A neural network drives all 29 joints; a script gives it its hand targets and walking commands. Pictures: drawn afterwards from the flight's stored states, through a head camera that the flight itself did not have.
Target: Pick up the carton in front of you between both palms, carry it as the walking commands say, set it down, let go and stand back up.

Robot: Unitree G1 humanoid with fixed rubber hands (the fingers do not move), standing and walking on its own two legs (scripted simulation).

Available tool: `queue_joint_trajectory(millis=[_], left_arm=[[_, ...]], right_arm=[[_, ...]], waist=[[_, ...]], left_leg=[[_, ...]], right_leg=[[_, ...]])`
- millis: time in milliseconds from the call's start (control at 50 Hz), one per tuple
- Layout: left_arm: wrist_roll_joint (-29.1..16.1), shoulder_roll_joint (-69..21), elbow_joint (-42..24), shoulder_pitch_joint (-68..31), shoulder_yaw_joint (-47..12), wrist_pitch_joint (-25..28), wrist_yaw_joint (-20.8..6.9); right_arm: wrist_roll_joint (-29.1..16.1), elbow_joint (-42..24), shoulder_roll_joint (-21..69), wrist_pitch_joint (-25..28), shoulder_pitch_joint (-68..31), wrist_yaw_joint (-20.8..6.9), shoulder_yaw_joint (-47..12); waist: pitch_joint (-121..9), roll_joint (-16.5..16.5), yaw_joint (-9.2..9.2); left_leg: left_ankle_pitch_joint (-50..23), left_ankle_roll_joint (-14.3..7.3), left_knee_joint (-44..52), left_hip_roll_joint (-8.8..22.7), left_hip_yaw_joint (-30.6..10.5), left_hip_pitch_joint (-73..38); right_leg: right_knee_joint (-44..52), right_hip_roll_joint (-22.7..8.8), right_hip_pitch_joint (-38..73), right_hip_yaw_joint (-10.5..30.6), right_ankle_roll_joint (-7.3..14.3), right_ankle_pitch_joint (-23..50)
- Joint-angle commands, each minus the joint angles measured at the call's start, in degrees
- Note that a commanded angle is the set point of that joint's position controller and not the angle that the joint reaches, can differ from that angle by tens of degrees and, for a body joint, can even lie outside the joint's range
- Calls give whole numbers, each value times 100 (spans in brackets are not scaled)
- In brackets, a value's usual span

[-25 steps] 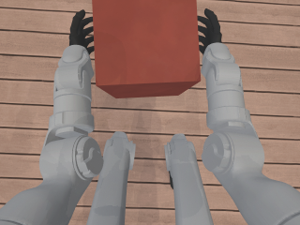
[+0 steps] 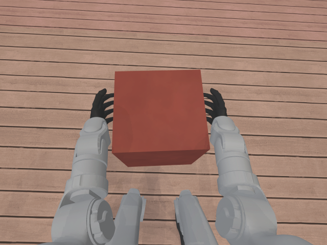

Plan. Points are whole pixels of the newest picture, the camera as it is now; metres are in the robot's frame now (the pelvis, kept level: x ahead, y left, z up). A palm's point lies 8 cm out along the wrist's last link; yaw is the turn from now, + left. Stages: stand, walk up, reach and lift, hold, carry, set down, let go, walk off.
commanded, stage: reach and lift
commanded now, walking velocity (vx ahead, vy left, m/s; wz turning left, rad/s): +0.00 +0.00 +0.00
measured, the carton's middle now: (159, 125) +0.42 +0.01 -0.11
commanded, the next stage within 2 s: hold in 1.66 s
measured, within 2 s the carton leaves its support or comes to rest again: neither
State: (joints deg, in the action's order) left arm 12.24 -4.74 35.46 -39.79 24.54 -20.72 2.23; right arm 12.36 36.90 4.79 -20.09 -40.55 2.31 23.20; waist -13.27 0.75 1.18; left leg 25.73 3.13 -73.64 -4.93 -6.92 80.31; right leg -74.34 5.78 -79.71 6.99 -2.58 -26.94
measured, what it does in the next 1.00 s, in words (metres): rises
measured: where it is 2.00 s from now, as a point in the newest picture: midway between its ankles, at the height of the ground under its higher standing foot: (157, 236)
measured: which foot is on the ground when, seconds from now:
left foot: down 0.00-1.00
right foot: down 0.00-1.00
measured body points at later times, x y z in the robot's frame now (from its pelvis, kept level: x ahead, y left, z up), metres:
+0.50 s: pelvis +0.05 +0.00 +0.12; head +0.08 +0.00 +0.57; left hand +0.37 +0.16 +0.10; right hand +0.37 -0.14 +0.10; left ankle +0.07 +0.14 -0.60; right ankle +0.06 -0.13 -0.60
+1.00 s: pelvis +0.04 +0.00 +0.14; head +0.02 +0.00 +0.59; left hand +0.35 +0.16 +0.16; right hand +0.35 -0.15 +0.16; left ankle +0.07 +0.14 -0.60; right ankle +0.06 -0.13 -0.60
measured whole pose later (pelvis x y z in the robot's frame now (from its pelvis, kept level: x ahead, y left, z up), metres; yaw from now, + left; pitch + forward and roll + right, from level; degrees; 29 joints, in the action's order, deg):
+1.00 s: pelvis +0.04 +0.00 +0.14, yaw +0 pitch -3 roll +0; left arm 17.1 -9.5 22.1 -18.5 17.5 -35.3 -0.2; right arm 17.2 22.2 9.6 -34.9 -18.4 -0.8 17.3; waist -0.2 0.2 -0.1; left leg 12.2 1.1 -26.7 -2.5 -8.1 11.2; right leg -27.1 2.3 -10.5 8.3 -1.1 -13.3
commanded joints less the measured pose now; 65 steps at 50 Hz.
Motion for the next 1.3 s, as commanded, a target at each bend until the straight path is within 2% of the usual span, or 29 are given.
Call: queue_joint_trajectory(millis=[0,280,480,580,660,740,800,940,1280], left_arm=[[-851,-6188,256,-3116,-3343,105,-1438],[-795,-6210,-146,-1425,-3826,76,-1431],[-954,-6144,-795,-421,-4287,-464,-1484],[-1063,-6038,-1309,-125,-4515,-892,-1519],[-973,-5938,-1331,-17,-4264,-1203,-1565],[-794,-5847,-1107,-250,-3865,-1326,-1636],[-832,-5964,-1155,-676,-3880,-1298,-1693],[-894,-6083,-1236,-1032,-4004,-1292,-1721],[-966,-5898,-1744,-368,-4140,-1507,-1647]], right_arm=[[-840,195,6219,124,-3085,-1351,-3213],[-798,-279,6205,75,-1418,-1377,-3697],[-977,-958,6090,-477,-400,-1464,-4124],[-1068,-1450,6034,-915,-54,-1513,-4316],[-972,-1489,5911,-1240,25,-1579,-4092],[-817,-1260,5808,-1357,-234,-1661,-3725],[-835,-1306,5921,-1324,-647,-1719,-3729],[-848,-1373,6021,-1321,-956,-1738,-3815],[-962,-1875,5834,-1541,-305,-1668,-3970]], waist=[[-3933,-29,42],[-2632,-43,-39],[-1527,-85,-90],[-876,-78,-117],[-114,-72,-107],[378,-71,-88],[226,-76,-106],[-152,-72,-135],[-220,-76,-108]], left_leg=[[-1450,-164,1192,-406,711,-3014],[-2223,-223,2941,-247,366,-5089],[-2912,-198,4219,-139,283,-6652],[-2895,-187,4787,-80,271,-7251],[-2242,-213,5130,-61,292,-7281],[-1592,-258,5242,-45,325,-7197],[-1448,-277,5189,-27,347,-7254],[-1541,-255,5145,-34,365,-7429],[-2539,-192,5335,-90,349,-7852]], right_leg=[[1271,374,2697,-662,79,1412],[3041,170,4804,-332,147,2209],[4323,45,6337,-276,132,2878],[4900,-1,6917,-273,140,2888],[5212,-21,7042,-289,155,2314],[5322,-57,6894,-322,186,1652],[5280,-67,6908,-347,210,1484],[5233,-54,7079,-378,206,1587],[5430,0,7545,-333,132,2588]])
